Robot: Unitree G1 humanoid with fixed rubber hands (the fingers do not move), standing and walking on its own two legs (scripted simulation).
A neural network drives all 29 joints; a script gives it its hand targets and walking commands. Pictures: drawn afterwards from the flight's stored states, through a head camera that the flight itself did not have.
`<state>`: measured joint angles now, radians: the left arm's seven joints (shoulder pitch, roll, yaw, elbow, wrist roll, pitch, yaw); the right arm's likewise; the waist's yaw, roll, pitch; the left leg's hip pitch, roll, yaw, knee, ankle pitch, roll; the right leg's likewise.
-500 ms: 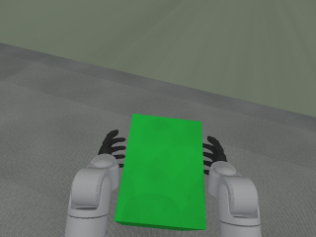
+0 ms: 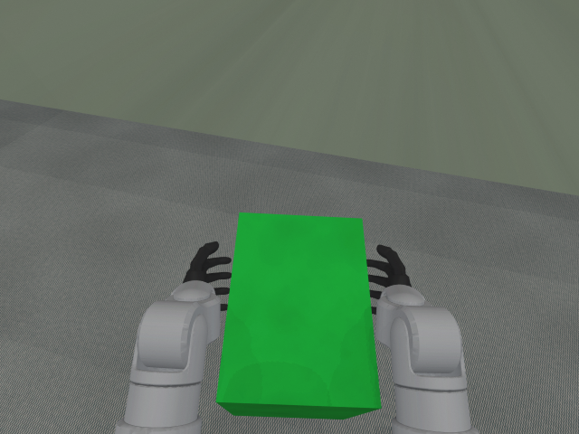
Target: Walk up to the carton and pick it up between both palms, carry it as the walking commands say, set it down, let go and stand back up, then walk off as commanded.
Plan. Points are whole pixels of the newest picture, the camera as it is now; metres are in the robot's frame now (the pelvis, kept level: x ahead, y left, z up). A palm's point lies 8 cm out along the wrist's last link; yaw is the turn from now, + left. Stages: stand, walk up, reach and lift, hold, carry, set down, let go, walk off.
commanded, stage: carry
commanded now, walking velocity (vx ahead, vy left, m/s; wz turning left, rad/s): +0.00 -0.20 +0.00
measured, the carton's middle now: (294, 322) +0.30 +0.00 +0.02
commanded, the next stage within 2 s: none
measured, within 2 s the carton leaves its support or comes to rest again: neither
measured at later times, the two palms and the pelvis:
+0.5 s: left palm (214, 300) +0.29 +0.11 +0.09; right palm (407, 301) +0.29 -0.14 +0.10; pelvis -0.01 -0.02 -0.01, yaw +1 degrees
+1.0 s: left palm (319, 326) +0.25 -0.02 +0.10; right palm (535, 351) +0.23 -0.27 +0.10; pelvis -0.05 -0.13 +0.00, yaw -1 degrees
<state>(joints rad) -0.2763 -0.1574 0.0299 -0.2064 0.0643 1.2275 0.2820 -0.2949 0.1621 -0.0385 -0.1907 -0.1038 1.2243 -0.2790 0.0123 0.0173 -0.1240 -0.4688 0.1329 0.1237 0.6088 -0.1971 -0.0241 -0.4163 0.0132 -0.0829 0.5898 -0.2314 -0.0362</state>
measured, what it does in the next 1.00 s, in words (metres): steps to the right: left foot, then right foot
